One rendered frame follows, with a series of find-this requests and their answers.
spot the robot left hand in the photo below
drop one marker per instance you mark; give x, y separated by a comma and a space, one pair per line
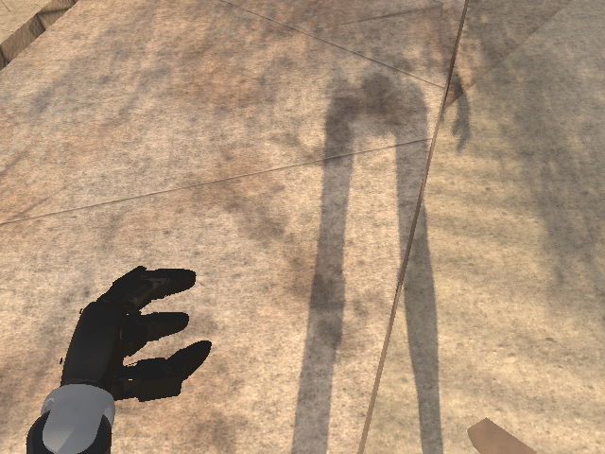
105, 335

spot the left robot forearm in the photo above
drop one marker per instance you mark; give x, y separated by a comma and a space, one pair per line
75, 419

